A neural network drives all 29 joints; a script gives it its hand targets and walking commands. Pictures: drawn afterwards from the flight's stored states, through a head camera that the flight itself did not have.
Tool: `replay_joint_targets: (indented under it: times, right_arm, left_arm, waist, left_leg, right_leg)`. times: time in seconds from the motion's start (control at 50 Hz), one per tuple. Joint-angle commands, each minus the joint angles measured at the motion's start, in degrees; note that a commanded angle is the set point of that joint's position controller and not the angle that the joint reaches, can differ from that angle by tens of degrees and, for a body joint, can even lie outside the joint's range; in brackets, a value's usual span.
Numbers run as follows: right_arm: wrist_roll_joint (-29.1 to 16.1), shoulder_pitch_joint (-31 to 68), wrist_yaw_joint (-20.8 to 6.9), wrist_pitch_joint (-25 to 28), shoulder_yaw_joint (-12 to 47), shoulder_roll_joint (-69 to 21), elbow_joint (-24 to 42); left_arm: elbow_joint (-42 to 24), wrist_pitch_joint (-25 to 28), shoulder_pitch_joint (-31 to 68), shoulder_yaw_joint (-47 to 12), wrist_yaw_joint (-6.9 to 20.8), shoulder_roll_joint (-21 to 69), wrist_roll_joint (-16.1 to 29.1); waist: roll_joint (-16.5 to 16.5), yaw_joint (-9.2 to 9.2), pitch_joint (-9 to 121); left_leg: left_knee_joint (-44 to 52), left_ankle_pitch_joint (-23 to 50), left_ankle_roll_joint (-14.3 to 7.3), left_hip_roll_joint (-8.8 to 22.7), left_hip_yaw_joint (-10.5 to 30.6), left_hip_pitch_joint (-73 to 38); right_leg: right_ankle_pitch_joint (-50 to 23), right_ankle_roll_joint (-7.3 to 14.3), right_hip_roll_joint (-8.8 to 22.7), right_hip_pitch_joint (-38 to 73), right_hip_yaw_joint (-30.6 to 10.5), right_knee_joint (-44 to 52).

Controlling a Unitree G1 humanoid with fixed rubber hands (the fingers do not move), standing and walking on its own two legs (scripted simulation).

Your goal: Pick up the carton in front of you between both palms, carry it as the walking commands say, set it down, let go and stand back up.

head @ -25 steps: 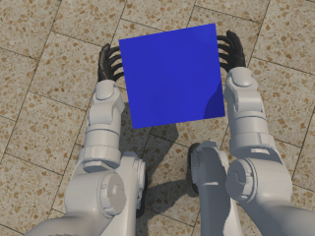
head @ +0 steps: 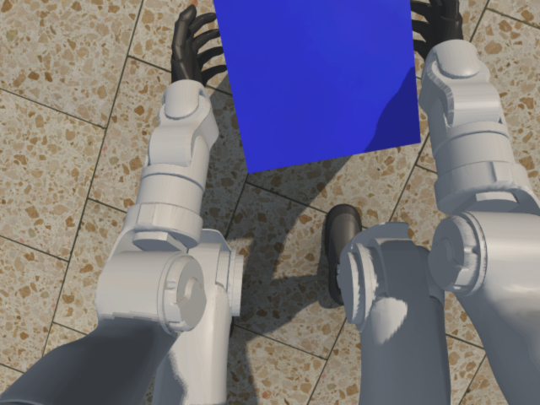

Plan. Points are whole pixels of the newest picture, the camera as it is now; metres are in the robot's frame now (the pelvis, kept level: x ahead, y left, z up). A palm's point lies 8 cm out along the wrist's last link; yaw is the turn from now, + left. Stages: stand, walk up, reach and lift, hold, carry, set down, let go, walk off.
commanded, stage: set down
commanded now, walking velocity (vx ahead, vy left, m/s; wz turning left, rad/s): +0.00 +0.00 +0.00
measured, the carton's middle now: (312, 85) +0.50 -0.11 -0.26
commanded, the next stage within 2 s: none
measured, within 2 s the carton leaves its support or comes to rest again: rests again in 0.50 s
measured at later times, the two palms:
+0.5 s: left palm (191, 75) +0.52 +0.05 -0.16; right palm (442, 43) +0.50 -0.25 -0.16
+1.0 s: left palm (189, 67) +0.53 +0.06 -0.18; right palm (438, 37) +0.52 -0.26 -0.18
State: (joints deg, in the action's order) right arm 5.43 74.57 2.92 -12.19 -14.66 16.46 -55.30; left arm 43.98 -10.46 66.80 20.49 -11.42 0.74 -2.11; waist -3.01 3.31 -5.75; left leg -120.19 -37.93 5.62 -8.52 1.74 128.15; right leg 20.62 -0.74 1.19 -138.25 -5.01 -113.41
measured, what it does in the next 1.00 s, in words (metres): stands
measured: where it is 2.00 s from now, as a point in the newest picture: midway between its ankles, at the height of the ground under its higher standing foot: (280, 292)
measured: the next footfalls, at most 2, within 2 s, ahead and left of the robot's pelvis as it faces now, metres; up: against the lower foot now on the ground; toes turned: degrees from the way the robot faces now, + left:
none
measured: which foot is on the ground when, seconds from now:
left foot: down 0.00-1.00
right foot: down 0.00-1.00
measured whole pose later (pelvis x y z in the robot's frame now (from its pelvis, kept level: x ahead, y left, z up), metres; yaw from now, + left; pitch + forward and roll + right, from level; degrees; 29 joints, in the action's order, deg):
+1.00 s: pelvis +0.00 +0.00 -0.02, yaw -1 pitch +42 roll +2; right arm 3.8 79.5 -4.5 -5.2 -19.4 22.2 -67.0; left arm 52.5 -3.9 74.0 22.3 -3.2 -1.1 -9.8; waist -1.2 2.5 -10.5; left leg -126.3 -39.8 5.5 -9.6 3.0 129.1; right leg 22.2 -1.2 2.0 -138.5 -3.9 -118.3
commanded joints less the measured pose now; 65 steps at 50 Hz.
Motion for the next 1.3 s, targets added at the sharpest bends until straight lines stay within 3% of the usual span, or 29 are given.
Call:
replay_joint_targets:
  times: [0.0, 0.02, 0.04, 0.1, 0.14, 0.18, 0.2, 0.26, 0.32, 0.48, 0.52, 0.58, 0.6, 0.64, 0.66, 0.7, 0.74, 0.76, 0.78, 0.8, 0.82, 0.84, 0.9, 0.98, 1.0, 1.06, 1.08, 1.12, 1.28]
  right_arm:
    - [-9.38, 24.84, -16.1, 2.82, 19.28, -51.89, 5.34]
    - [-9.73, 25.92, -16.16, 2.64, 19.74, -50.76, 3.7]
    - [-8.54, 25.8, -16.05, 3.07, 18.22, -50.49, 1.7]
    - [-9.48, 26.41, -16.79, 3.16, 16.62, -50.23, 1.88]
    - [-10.42, 27.31, -16.35, 3.53, 19.16, -49.71, 0.72]
    - [-8.53, 25.31, -16.74, 3.82, 15.74, -49.17, -0.07]
    - [-10.68, 27.41, -16.88, 4.12, 17.28, -49.94, -0.72]
    - [-8.79, 27.25, -17.21, 3.31, 15.37, -49.02, -1.7]
    - [-5.81, 28.83, -16.55, 3.32, 13.35, -42.34, -4.69]
    - [-4.82, 26.66, -16.8, 3.79, 9.95, -39.88, -8.47]
    - [-4.95, 23.61, -17.04, 3.72, 9.12, -38.3, -9.15]
    - [-2.81, 22.17, -16.55, 3.95, 7.99, -37.87, -9.32]
    - [-2.25, 19.79, -16.81, 3.27, 5.7, -40.01, -13.32]
    - [-2.03, 19.63, -16.37, 3.97, 6.44, -36.4, -13.42]
    - [-1.52, 19.2, -16.42, 4.57, 4.63, -36.22, -13.95]
    - [-2.61, 18.96, -16.34, 4.16, 7.54, -36.3, -12.74]
    - [-3.19, 17.38, -15.86, 4.41, 8.22, -33.63, -12.17]
    - [-3.29, 18.54, -15.94, 4.62, 9.4, -34.66, -12.54]
    - [-3.1, 18.42, -16.36, 4.87, 6.71, -35.05, -13.35]
    - [-1.53, 16.37, -16.59, 4.53, 5.08, -34.32, -15.45]
    - [-0.81, 13.47, -16.4, 4.77, 4.95, -33.12, -14.44]
    - [-0.67, 15.61, -16.17, 4.78, 3.85, -32.01, -15.97]
    - [-1.51, 16.84, -14.17, 6.52, 3.24, -24.83, -14.62]
    - [-3.82, 14.52, -13.24, 7.86, 4.99, -21.7, -15.73]
    - [-1.39, 12.45, -11.91, 8.43, -0.26, -18.27, -14.82]
    - [-3.45, 3.0, -4.9, 13.12, -6.27, 13.5, -16.6]
    - [-6.32, 7.87, -3.43, 13.92, -4.23, 15.02, -14.33]
    - [-11.27, 8.54, -2.14, 15.83, -1.44, 17.83, -14.95]
    - [-16.94, 18.49, -2.76, 16.08, 2.34, 24.05, -1.96]
  left_arm:
    - [-7.89, 2.28, 40.81, -29.41, 14.43, 45.21, 3.78]
    - [-6.4, 2.21, 37.33, -27.93, 14.13, 44.81, 3.42]
    - [-3.5, 2.06, 38.11, -29.6, 14.15, 48.06, 3.83]
    - [-4.26, 1.68, 38.79, -27.9, 14.57, 48.15, 3.44]
    - [0.75, 1.62, 32.99, -24.51, 14.45, 46.96, 0.88]
    - [0.26, 1.88, 33.74, -24.11, 14.73, 46.76, 0.82]
    - [-0.27, 2.13, 36.17, -24.84, 14.95, 46.67, 1.15]
    - [-1.7, 1.98, 36.28, -22.25, 15.05, 43.56, -1.83]
    - [3.41, 1.44, 35.23, -20.12, 15.29, 41.97, -0.48]
    - [5.23, 1.84, 33.27, -16.89, 16.06, 34.92, -4.06]
    - [5.44, 1.18, 31.53, -17.7, 17.14, 37.05, -2.47]
    - [9.6, 1.21, 26.17, -12.18, 17.05, 32.4, -8.13]
    - [10.84, 1.12, 27.08, -14.71, 16.79, 33.09, -7.15]
    - [11.62, 1.09, 25.46, -12.51, 16.86, 35.97, -6.98]
    - [11.11, 1.64, 27.25, -15.55, 17.4, 36.88, -5.2]
    - [11.32, 1.88, 22.76, -12.81, 16.99, 33.0, -7.21]
    - [11.9, 2.22, 22.52, -14.31, 17.14, 31.83, -5.47]
    - [12.91, 2.27, 21.81, -13.12, 17.17, 31.34, -7.61]
    - [15.35, 1.51, 23.41, -13.49, 17.46, 34.33, -6.95]
    - [15.44, 1.81, 19.34, -10.83, 17.34, 31.57, -9.15]
    - [12.97, 2.22, 18.64, -12.09, 16.81, 30.18, -7.45]
    - [13.22, 2.58, 19.52, -10.41, 16.66, 28.78, -10.1]
    - [12.38, 3.45, 21.48, -12.08, 14.85, 23.69, -6.95]
    - [13.1, 4.69, 18.84, -9.65, 14.22, 22.5, -6.74]
    - [14.84, 4.74, 18.72, -9.53, 13.12, 15.61, -7.7]
    - [12.46, 6.46, 11.59, -6.92, 5.49, -12.67, -4.47]
    - [7.83, 7.76, 14.85, -7.6, 4.07, -15.23, -1.73]
    - [8.16, 9.45, 16.65, -14.88, 2.84, -13.92, 7.6]
    - [-3.89, 8.2, 19.7, -17.85, 2.06, -17.4, 14.01]
  waist:
    - [-1.95, 1.69, 69.3]
    - [-1.44, -0.36, 66.31]
    - [-1.88, 6.06, 64.86]
    - [-1.5, 4.44, 59.73]
    - [1.31, -0.68, 62.65]
    - [0.81, 4.21, 59.18]
    - [-0.99, 0.36, 57.53]
    - [-1.73, -1.48, 53.78]
    - [-0.51, 2.53, 47.48]
    - [0.0, -1.43, 42.86]
    - [-2.91, 2.78, 45.6]
    - [-1.45, -4.13, 39.0]
    - [-0.98, 0.66, 39.27]
    - [-1.69, -0.38, 38.3]
    - [-3.72, 3.43, 38.47]
    - [-1.33, -2.32, 37.89]
    - [-0.43, 2.24, 39.99]
    - [-1.81, -1.65, 37.17]
    - [-2.66, 1.66, 36.36]
    - [-2.48, -1.92, 36.12]
    - [-0.39, 0.94, 36.45]
    - [-1.25, -3.22, 34.5]
    - [-0.45, 1.42, 35.7]
    - [0.0, -2.54, 36.33]
    - [1.19, 1.03, 34.87]
    - [0.59, 1.58, 37.83]
    - [-1.07, -2.88, 41.86]
    - [-1.48, 2.68, 46.5]
    - [-0.12, 1.28, 61.28]
  left_leg:
    - [11.27, 19.23, -2.58, -1.97, -5.49, -18.8]
    - [10.97, 17.68, -3.02, -3.7, -6.71, -15.81]
    - [11.31, 15.61, -2.38, -3.32, -6.03, -15.9]
    - [12.53, 14.25, -3.2, -2.52, -4.3, -13.25]
    - [11.56, 14.65, -3.18, -3.24, -7.09, -16.49]
    - [11.5, 12.98, -2.98, -2.68, -5.76, -12.4]
    - [10.96, 13.78, -3.14, -2.92, -6.08, -12.65]
    - [11.12, 12.77, -3.63, -1.94, -6.7, -10.29]
    - [11.82, 5.97, -3.59, -2.5, -5.37, -8.48]
    - [10.24, 8.42, -4.18, -0.3, -4.65, -7.03]
    - [10.8, 7.88, -3.08, -1.28, -5.63, -9.67]
    - [10.28, 7.58, -3.9, -1.21, -6.77, -1.97]
    - [9.57, 8.35, -3.23, -0.33, -6.35, -5.21]
    - [10.06, 7.81, -3.79, -1.47, -5.72, -4.33]
    - [11.37, 6.62, -3.81, -1.75, -5.04, -1.73]
    - [9.48, 8.8, -3.87, -1.72, -6.58, -2.44]
    - [8.96, 9.65, -3.45, -0.92, -5.42, -4.08]
    - [7.87, 10.25, -3.57, -0.45, -5.99, -2.53]
    - [9.6, 8.18, -3.88, -0.41, -5.05, -3.21]
    - [9.24, 7.58, -4.57, -1.25, -5.23, -3.87]
    - [8.89, 7.55, -3.71, -1.45, -4.63, -5.55]
    - [9.45, 8.18, -4.37, -2.14, -5.95, -3.31]
    - [9.83, 9.05, -3.37, -0.64, -3.04, -6.74]
    - [10.75, 9.53, -3.78, -0.7, -3.83, -9.48]
    - [8.29, 9.66, -3.46, 0.72, -3.74, -10.14]
    - [9.56, 7.47, -1.26, 2.75, -4.79, -15.49]
    - [8.95, 11.72, -0.13, 2.0, -6.71, -14.37]
    - [8.11, 13.5, -0.02, 3.9, -3.79, -15.59]
    - [7.94, 18.52, 0.16, 4.16, -4.74, -20.09]
  right_leg:
    - [-19.96, -0.3, -4.81, 52.75, 6.34, 0.61]
    - [-18.59, 0.21, -4.63, 52.68, 6.28, 0.85]
    - [-16.71, 0.2, -5.22, 51.16, 8.08, 1.27]
    - [-16.64, 0.66, -4.01, 48.3, 7.03, 1.39]
    - [-12.66, -0.29, -4.12, 49.97, 7.01, 1.58]
    - [-13.27, -0.16, -3.76, 46.34, 8.34, 0.94]
    - [-12.1, 0.56, -3.36, 44.88, 7.01, 0.37]
    - [-10.48, 0.44, -3.93, 44.08, 5.48, 0.96]
    - [-2.32, 1.44, -3.37, 40.45, 6.64, 2.24]
    - [-5.7, 0.79, -2.66, 36.92, 5.66, -0.39]
    - [-4.53, 1.3, -3.71, 40.67, 6.96, 0.81]
    - [-4.59, 0.76, -4.27, 38.08, 5.19, 0.55]
    - [-6.69, 0.79, -3.45, 41.07, 5.03, 1.0]
    - [-4.94, 1.75, -4.0, 39.21, 5.31, 0.75]
    - [-6.96, 2.24, -4.31, 40.66, 5.64, 1.39]
    - [-5.13, 1.4, -3.98, 39.08, 4.87, 1.07]
    - [-8.39, 1.03, -4.32, 41.18, 6.19, 1.06]
    - [-8.62, 0.85, -3.64, 39.27, 4.19, 0.22]
    - [-7.56, 1.4, -3.52, 38.64, 5.32, -0.18]
    - [-3.77, 1.36, -4.22, 36.4, 4.68, 0.52]
    - [-3.54, 1.32, -3.36, 35.99, 5.45, -0.07]
    - [-3.36, 1.69, -4.55, 34.34, 4.2, 1.19]
    - [-6.77, 1.3, -2.82, 33.02, 5.44, -1.46]
    - [-4.55, 0.35, -2.15, 33.18, 5.91, -1.03]
    - [-5.35, -0.13, -2.18, 32.94, 5.91, -1.38]
    - [-2.65, -0.71, 0.4, 36.43, 7.27, -1.2]
    - [-6.84, 0.15, -0.16, 39.48, 5.64, -0.89]
    - [-13.03, 0.21, 1.39, 47.09, 4.93, -2.63]
    - [-19.18, 1.53, 1.45, 59.38, 3.94, -2.89]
